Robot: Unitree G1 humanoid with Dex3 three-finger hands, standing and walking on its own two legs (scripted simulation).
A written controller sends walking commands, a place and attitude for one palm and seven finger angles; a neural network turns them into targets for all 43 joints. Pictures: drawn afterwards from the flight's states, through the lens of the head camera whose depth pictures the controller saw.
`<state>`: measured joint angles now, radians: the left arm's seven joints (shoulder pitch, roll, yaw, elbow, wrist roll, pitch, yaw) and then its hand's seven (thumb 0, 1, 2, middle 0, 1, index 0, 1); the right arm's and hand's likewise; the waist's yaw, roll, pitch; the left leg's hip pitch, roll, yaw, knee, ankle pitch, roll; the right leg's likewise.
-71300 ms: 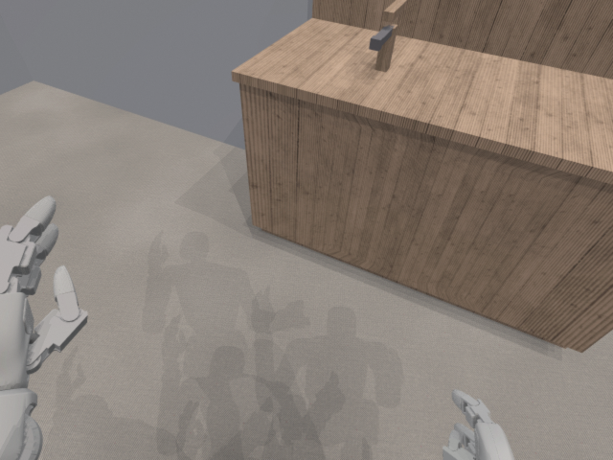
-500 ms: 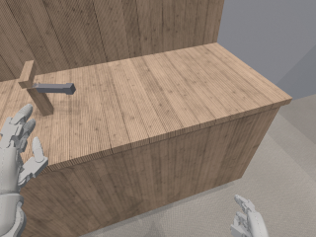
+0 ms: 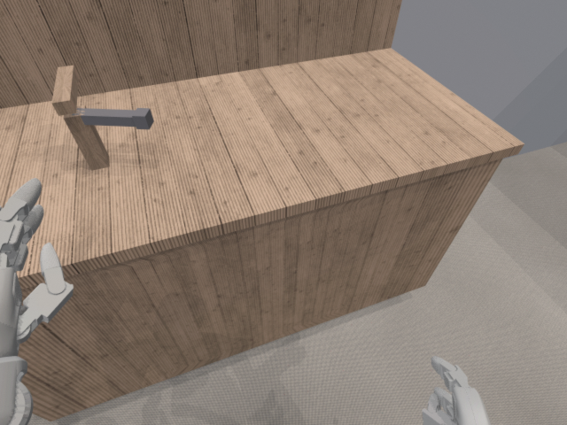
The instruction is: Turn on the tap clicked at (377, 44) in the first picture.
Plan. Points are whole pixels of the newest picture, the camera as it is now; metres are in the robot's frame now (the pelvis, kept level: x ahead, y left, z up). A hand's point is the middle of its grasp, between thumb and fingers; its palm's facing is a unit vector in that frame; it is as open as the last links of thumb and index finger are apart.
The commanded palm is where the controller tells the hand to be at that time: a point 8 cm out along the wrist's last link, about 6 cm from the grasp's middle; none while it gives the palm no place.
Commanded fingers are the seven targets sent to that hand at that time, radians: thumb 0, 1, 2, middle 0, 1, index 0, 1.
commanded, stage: step back with the hand held close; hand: left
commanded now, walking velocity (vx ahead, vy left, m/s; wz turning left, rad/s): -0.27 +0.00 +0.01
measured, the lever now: (143, 118) +0.59 +0.31 +0.12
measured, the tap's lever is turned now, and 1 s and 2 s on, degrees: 67 67 67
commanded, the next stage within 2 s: stop stepping back and stand still in 0.40 s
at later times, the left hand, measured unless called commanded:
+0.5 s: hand out of the picture +0.11 +0.27 +0.17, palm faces +0.47 -0.80 -0.36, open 7.5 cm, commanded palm +0.04 +0.30 +0.18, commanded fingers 0.00 0.90 0.90 -0.20 -0.30 -0.20 -0.30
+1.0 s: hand out of the picture +0.04 +0.24 +0.16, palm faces +0.42 -0.85 -0.32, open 7.5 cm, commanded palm -0.02 +0.27 +0.18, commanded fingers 0.00 0.90 0.90 -0.20 -0.30 -0.20 -0.30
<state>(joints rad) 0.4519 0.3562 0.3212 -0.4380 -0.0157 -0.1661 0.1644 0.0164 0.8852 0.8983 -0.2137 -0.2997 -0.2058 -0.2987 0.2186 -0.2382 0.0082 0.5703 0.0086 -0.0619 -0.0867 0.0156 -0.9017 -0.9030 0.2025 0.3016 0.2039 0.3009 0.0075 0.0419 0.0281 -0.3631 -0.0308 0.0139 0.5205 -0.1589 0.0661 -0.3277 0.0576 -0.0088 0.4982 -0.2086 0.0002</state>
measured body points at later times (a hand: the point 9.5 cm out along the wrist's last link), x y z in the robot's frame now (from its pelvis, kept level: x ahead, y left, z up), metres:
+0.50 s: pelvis -0.11 +0.01 -0.01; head -0.08 +0.03 +0.44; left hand +0.08 +0.31 +0.19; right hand +0.10 -0.21 -0.08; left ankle -0.03 +0.13 -0.73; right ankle -0.06 -0.11 -0.69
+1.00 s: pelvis -0.18 -0.01 +0.00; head -0.20 +0.00 +0.45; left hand +0.01 +0.28 +0.18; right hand -0.05 -0.29 -0.08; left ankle -0.17 +0.11 -0.73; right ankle -0.18 -0.11 -0.73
